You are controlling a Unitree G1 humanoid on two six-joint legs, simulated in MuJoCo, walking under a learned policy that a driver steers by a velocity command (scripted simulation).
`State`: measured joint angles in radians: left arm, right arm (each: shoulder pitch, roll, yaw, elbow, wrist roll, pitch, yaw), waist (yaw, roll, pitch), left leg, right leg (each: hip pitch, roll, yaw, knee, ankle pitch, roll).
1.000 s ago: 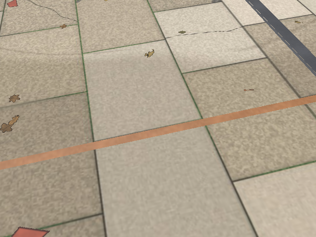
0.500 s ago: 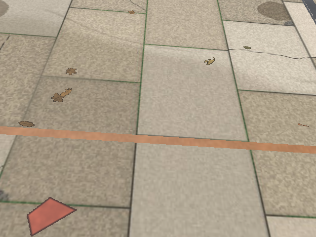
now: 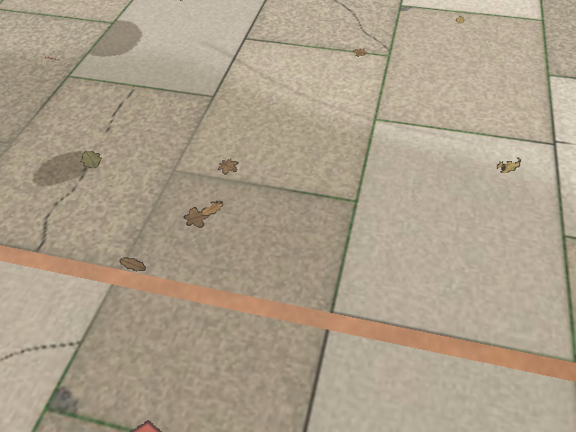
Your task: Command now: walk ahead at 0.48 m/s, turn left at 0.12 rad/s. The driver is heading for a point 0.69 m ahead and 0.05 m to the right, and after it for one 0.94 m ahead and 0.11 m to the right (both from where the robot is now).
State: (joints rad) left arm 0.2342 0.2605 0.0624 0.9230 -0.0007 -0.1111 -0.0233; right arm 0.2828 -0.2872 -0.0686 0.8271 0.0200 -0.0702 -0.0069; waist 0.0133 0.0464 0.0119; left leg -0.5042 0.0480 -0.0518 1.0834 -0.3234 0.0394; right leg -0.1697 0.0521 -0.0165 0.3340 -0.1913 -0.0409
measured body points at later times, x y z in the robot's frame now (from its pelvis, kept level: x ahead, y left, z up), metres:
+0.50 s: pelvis +0.29 +0.06 +0.00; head +0.32 +0.07 +0.45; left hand +0.40 +0.34 -0.13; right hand +0.38 -0.22 -0.11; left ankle +0.31 +0.14 -0.74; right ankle +0.30 -0.10 -0.67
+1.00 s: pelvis +0.56 -0.01 +0.00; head +0.60 -0.03 +0.44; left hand +0.67 +0.26 -0.12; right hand +0.65 -0.29 -0.14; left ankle +0.53 +0.14 -0.67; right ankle +0.61 -0.10 -0.74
